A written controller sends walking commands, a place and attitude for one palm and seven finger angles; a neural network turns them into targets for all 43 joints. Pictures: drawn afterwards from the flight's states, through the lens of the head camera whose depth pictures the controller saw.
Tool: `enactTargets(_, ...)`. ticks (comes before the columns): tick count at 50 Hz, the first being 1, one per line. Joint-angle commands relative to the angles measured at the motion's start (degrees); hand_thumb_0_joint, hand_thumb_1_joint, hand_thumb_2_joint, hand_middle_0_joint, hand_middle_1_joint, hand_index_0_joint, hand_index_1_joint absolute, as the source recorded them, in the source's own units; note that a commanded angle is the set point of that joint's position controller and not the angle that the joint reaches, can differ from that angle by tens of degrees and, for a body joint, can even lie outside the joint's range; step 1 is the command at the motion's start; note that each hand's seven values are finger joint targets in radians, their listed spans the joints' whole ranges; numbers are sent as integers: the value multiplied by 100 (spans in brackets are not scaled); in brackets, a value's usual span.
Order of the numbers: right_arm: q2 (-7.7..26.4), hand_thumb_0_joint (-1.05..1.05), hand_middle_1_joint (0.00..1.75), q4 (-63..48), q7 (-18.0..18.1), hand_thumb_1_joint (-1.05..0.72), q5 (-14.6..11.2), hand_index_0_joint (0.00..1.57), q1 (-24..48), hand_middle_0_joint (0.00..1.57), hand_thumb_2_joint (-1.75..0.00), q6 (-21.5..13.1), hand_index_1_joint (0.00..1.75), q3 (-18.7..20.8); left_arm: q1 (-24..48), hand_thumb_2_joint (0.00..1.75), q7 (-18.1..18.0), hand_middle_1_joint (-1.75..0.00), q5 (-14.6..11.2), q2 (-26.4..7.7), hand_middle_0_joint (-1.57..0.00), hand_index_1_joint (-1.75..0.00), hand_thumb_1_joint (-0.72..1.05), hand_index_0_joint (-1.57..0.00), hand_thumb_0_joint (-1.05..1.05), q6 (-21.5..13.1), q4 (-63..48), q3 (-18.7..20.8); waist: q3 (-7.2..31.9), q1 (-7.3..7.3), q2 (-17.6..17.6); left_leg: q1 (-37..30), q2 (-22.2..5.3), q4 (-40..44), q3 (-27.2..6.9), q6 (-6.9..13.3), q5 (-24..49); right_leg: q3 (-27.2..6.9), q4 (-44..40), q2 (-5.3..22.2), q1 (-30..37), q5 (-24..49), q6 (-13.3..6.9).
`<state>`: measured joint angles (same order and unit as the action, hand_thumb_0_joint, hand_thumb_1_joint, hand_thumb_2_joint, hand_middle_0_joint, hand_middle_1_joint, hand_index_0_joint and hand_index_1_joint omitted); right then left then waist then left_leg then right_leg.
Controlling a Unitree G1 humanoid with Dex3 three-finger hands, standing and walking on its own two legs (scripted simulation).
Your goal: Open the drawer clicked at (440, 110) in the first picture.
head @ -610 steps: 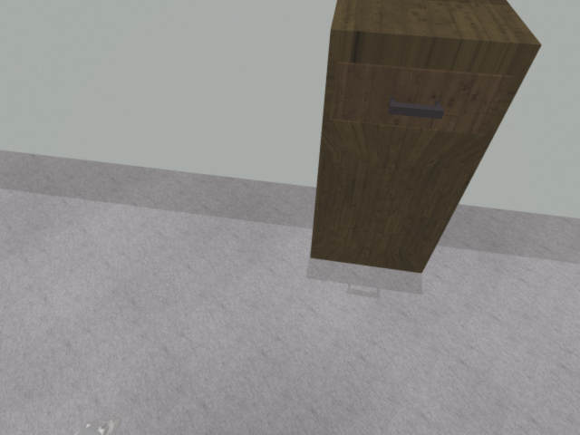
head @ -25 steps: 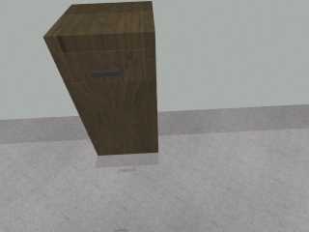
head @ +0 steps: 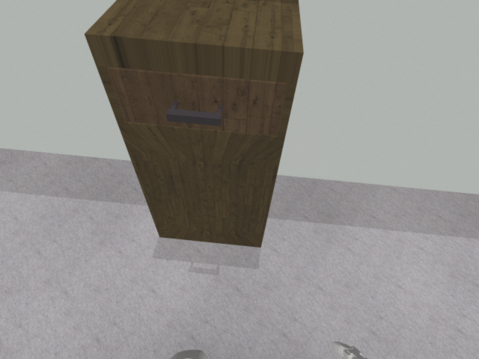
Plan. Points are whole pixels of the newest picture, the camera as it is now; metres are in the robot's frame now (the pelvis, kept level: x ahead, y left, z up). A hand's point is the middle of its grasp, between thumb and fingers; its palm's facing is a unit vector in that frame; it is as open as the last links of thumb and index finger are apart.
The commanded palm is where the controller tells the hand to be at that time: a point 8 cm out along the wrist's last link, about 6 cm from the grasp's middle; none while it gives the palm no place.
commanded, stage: take the last steps up to it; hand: left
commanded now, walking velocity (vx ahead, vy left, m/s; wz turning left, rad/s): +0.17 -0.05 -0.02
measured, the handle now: (196, 112) +0.64 +0.19 +0.01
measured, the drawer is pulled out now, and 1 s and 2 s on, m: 0.00 0.00 0.00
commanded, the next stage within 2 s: come to a stop and stand still in 0.08 s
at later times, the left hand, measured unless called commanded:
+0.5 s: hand (187, 328) +0.19 +0.12 -0.15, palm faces +0.00 -0.97 -0.23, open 7.4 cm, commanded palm none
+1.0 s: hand out of the picture +0.02 +0.19 -0.16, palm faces +0.07 -0.98 -0.19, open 7.4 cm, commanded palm none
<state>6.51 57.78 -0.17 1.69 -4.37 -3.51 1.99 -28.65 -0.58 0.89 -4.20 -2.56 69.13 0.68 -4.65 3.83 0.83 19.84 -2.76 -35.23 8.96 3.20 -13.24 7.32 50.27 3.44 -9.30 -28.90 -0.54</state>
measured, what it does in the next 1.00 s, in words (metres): steps on the spot: right foot, then left foot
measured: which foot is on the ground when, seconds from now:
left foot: down 0.00-0.40, up 0.42-0.74, down 0.76-1.00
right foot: up 0.00-0.34, down 0.36-0.78, up 0.80-1.00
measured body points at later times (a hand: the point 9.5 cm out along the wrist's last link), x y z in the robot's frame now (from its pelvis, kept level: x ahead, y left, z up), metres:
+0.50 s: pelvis +0.09 -0.05 +0.00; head +0.11 -0.07 +0.45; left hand +0.19 +0.17 -0.13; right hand +0.06 -0.26 -0.17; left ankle +0.04 +0.08 -0.69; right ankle +0.17 -0.15 -0.72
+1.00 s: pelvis +0.02 +0.00 +0.02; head +0.02 +0.02 +0.47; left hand +0.02 +0.24 -0.14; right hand +0.02 -0.23 -0.13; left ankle -0.01 +0.11 -0.72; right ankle +0.01 -0.13 -0.65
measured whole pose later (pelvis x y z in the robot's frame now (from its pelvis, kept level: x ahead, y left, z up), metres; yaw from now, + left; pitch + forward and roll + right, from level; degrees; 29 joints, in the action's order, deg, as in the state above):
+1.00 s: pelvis +0.02 +0.00 +0.02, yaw +0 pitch +0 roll +0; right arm 7.0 60.8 1.5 1.7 -20.1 -0.2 1.8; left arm -18.5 0.5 1.8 -12.5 2.3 61.7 4.2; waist 1.7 0.3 2.3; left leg 6.4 -1.2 -19.5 3.6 0.7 -13.3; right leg 0.8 59.4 0.9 -27.3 -15.6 2.6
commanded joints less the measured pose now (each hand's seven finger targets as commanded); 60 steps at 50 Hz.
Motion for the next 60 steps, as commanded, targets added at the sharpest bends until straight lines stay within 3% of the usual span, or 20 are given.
enactTargets(1,1017,0,30,274,188,-90,-81,20,-1509,20,-90,15,30,208,569,90,-33,-30,-2,-562,-20,-30,90,-20,0,-77,-623,175,349,-648,-355,-1694,-2038,1920,-2149,936,1974,-565,2166,386,-2433,287,31)
enactTargets(6,539,0,30,134,164,-90,-63,20,-1262,20,-90,-74,30,116,233,90,17,-30,70,-313,-20,-30,90,-20,0,172,-644,257,122,-218,-750,-406,-1301,2382,-961,542,1435,-479,1314,428,-1668,1266,181)
enactTargets(9,668,0,30,98,158,-90,-59,20,-1257,20,-90,-33,30,120,657,90,43,-30,77,-433,-20,-30,90,-20,0,257,-860,265,-135,-236,-877,-457,-1288,2539,-946,615,1023,-482,723,476,-1930,1539,250)
enactTargets(13,763,0,30,157,216,-90,-15,20,-1304,20,-90,40,30,84,1168,90,-46,-30,17,-522,-20,-30,90,-20,0,273,-1014,170,39,-316,-806,-838,-1240,1809,-741,527,3247,-347,-878,269,-1208,1510,308)
enactTargets(16,863,0,30,283,227,-90,-42,20,-1405,20,-90,160,30,127,1100,90,-85,-30,11,-741,-20,-30,90,-20,0,234,-1007,175,213,-229,-651,-1044,-1037,1187,-685,199,2970,-227,-2195,131,-513,2107,293)
enactTargets(18,614,0,30,295,198,-90,-110,20,-1578,20,-90,218,30,127,944,90,-145,-30,38,-1280,-20,-30,90,-20,0,155,-993,248,441,-213,98,-432,-491,638,-483,-265,1148,-1058,-2408,765,341,4775,83)
enactTargets(20,470,0,30,299,156,-90,-148,20,-1942,20,-90,379,30,158,1132,90,-149,-30,24,-1673,-20,-30,90,-20,0,183,-1117,297,456,-376,481,-230,44,-61,-282,-425,-1095,-1367,-2423,1794,256,6500,-614)
enactTargets(22,503,0,30,270,200,-90,-131,20,-1716,20,-90,544,30,192,1133,90,-203,-30,24,-1683,-20,-30,90,-20,0,179,-1120,379,741,-182,1130,-179,77,-1649,-509,-468,-2166,-1820,-2794,2031,54,6320,-1141)
enactTargets(25,617,0,30,177,176,-90,-130,20,-1588,20,-90,636,30,258,1572,90,-296,-30,37,-1585,-20,-30,90,-20,0,271,-1323,440,810,-226,820,287,102,-2792,-1016,-472,-1900,-1686,-2846,1968,3,5418,-1247)
enactTargets(32,578,0,30,-13,28,-90,-87,20,-1552,20,-90,652,30,254,1884,90,-246,-30,145,-1660,-20,-30,90,-20,0,360,-1600,540,940,-226,1140,-174,168,-1491,-757,-487,-1465,-1649,-3539,1543,-544,1497,-775)
enactTargets(36,517,0,30,286,25,-90,-95,20,-2492,20,-90,556,30,184,2135,90,-194,-30,117,-1676,-20,-30,90,-20,0,455,-1563,521,917,-672,1113,-1746,392,718,-313,-350,-896,-1378,-3645,1045,-1500,-184,-219)
enactTargets(37,631,0,30,332,45,-90,-67,20,-2667,20,-90,520,30,175,2141,90,-171,-30,66,-1484,-20,-30,90,-20,0,493,-1556,459,751,-746,494,-1943,218,1352,-652,-303,-997,-1112,-3074,709,-1941,-537,0)
enactTargets(39,1329,0,30,-30,146,-90,29,20,-1827,20,-90,452,30,275,2123,90,-116,-30,-42,-888,-20,-30,90,-20,0,547,-1647,343,-397,-620,-2121,83,-1715,3351,-3256,283,-3473,-447,-556,-265,-2455,245,286)
enactTargets(40,1310,0,30,-239,166,-90,30,20,-1176,20,-90,431,30,224,2020,90,-62,-30,7,-1027,-20,-30,90,-20,0,543,-1605,381,-711,-381,-1771,955,-1847,3568,-3190,459,-3459,-954,-19,-26,-2004,666,170)
enactTargets(43,1157,0,30,-234,196,-90,-4,20,-876,20,-90,303,30,145,1333,90,70,-30,100,-1069,-20,-30,90,-20,0,498,-1195,426,-513,-117,-990,228,-1158,3054,-2032,248,-2258,-849,1297,-315,-2229,1215,226)
enactTargets(45,1073,0,30,-93,227,-90,-52,20,-1299,20,-90,220,30,147,1243,90,109,-30,92,-1041,-20,-30,90,-20,0,387,-1069,389,-298,-285,-559,-861,-1006,2771,-1715,219,-1418,-761,1288,-263,-2768,1457,269)
enactTargets(48,1011,0,30,96,258,-90,-34,20,-1907,20,-90,185,30,164,1463,90,99,-30,72,-1038,-20,-30,90,-20,0,312,-1144,342,-49,-567,-711,-1823,-1237,2606,-1844,413,-680,-732,864,-95,-2989,1256,322)
enactTargets(54,972,0,30,348,297,-90,15,20,-2085,20,-90,213,30,133,1687,90,77,-30,-9,-757,-20,-30,90,-20,0,302,-1158,176,39,-695,-1124,-1669,-1419,2117,-1731,640,1247,-495,-1031,19,-1721,407,269)
enactTargets(58,837,0,30,482,274,-90,-77,20,-1887,20,-90,231,30,89,829,90,6,-30,-35,-717,-20,-30,90,-20,0,183,-694,145,351,-308,-686,-964,-857,1290,-1198,113,1286,-355,-2931,-80,47,2069,233)
enactTargets(60,332,0,30,442,219,-90,-162,20,-1923,20,-90,236,30,-30,617,90,-96,-30,-35,-1232,-20,-30,90,-20,0,93,-517,181,462,-326,747,-23,-157,731,-578,-372,-590,-1575,-3253,1084,870,2978,-168)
